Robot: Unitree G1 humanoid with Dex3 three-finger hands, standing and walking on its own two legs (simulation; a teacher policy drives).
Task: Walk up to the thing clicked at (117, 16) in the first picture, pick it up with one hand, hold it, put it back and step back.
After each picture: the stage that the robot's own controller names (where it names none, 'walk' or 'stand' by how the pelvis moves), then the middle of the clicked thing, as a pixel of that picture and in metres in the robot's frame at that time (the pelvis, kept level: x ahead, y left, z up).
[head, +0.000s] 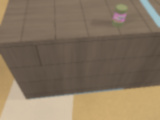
stand; (119, 16) +0.82 -0.21 -0.04
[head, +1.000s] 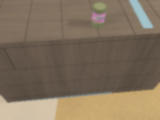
walk; (98, 16) +0.73 -0.07 +0.00
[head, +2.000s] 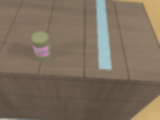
walk; (41, 47) +0.48 +0.21 -0.01
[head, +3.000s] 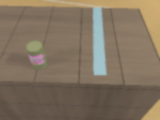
stand; (37, 55) +0.48 +0.21 -0.01
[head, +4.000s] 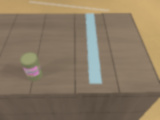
stand; (32, 67) +0.45 +0.22 -0.04
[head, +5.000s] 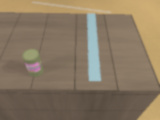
stand; (33, 63) +0.47 +0.22 -0.04
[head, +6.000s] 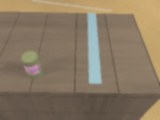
stand; (32, 65) +0.46 +0.22 -0.04
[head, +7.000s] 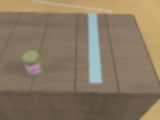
stand; (33, 64) +0.46 +0.22 -0.04
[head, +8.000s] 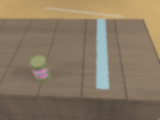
rise first; (41, 69) +0.45 +0.22 -0.04
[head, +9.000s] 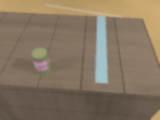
go down; (41, 61) +0.48 +0.21 -0.03
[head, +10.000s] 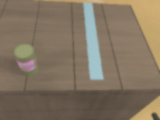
go down; (27, 60) +0.44 +0.20 -0.01
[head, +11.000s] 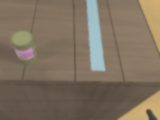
close in; (25, 48) +0.46 +0.19 +0.01
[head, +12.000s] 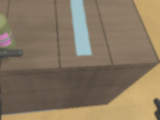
close; (0, 34) +0.48 +0.22 +0.05
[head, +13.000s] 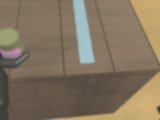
lift; (12, 48) +0.43 +0.20 +0.07
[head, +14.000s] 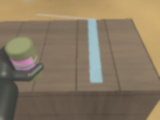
lift; (25, 60) +0.32 +0.17 +0.18
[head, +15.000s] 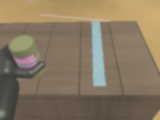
hold; (28, 58) +0.33 +0.17 +0.18
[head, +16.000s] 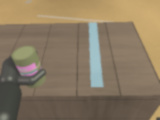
hold; (30, 67) +0.33 +0.17 +0.14
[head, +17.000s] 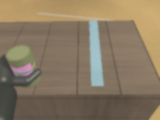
crouch; (24, 67) +0.33 +0.18 +0.14
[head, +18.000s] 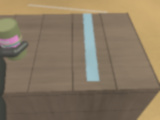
crouch; (11, 40) +0.41 +0.22 +0.17
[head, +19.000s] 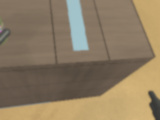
lower; out of the picture +0.50 +0.22 +0.04
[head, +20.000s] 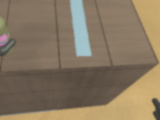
lower; out of the picture +0.47 +0.22 +0.05
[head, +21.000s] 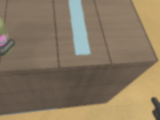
lower; out of the picture +0.47 +0.22 +0.05
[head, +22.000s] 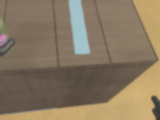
lower; out of the picture +0.48 +0.22 +0.05
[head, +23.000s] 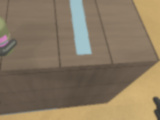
loosen; out of the picture +0.47 +0.22 +0.05
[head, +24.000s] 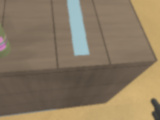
withdraw; out of the picture +0.47 +0.22 +0.05
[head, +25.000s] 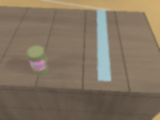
sink last; (38, 61) +0.45 +0.20 +0.00
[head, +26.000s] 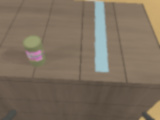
stand; (35, 51) +0.48 +0.21 +0.01
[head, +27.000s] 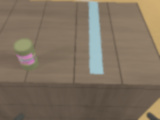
stand; (26, 55) +0.46 +0.23 +0.02
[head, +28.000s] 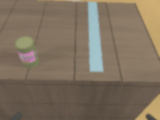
stand; (28, 52) +0.47 +0.22 +0.03
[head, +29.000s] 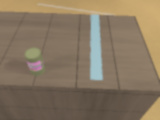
stand; (35, 62) +0.48 +0.22 -0.03
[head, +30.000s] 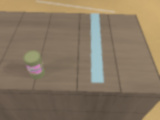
stand; (34, 65) +0.46 +0.21 -0.04
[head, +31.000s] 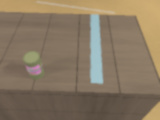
stand; (34, 65) +0.46 +0.22 -0.04
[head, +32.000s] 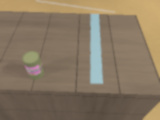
walk; (33, 66) +0.46 +0.22 -0.04
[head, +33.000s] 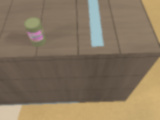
walk; (35, 32) +0.57 +0.22 -0.02
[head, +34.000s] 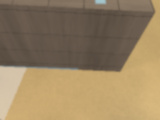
walk; out of the picture +0.85 +0.18 -0.01
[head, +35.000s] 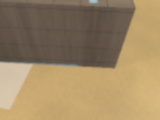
stand; out of the picture +1.10 +0.21 -0.02
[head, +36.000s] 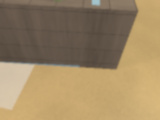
stand; out of the picture +1.09 +0.18 -0.04
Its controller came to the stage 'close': yes
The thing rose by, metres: 0.22
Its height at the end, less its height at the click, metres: +0.00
